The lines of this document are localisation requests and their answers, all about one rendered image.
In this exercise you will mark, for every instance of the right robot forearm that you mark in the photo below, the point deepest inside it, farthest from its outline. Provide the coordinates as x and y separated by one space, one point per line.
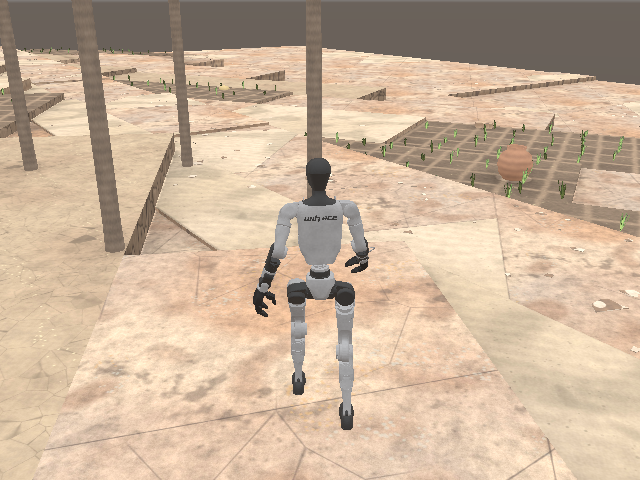
362 257

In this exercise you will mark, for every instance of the robot right thigh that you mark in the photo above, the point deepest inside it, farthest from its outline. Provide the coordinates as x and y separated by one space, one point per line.
344 304

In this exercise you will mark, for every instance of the robot right upper arm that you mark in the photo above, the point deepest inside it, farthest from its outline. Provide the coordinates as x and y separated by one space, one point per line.
351 211

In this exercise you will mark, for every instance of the left robot forearm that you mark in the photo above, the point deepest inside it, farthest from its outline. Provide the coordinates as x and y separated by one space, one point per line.
268 272

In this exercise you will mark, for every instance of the left robot hand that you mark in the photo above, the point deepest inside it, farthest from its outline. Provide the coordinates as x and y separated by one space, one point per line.
258 301

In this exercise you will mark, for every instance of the right robot hand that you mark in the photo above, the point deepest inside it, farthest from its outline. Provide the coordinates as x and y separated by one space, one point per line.
353 261

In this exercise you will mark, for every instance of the robot right foot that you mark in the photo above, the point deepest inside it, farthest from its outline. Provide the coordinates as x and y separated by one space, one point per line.
346 421

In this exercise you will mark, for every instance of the robot left upper arm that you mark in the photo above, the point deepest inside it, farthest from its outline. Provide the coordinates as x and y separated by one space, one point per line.
286 213

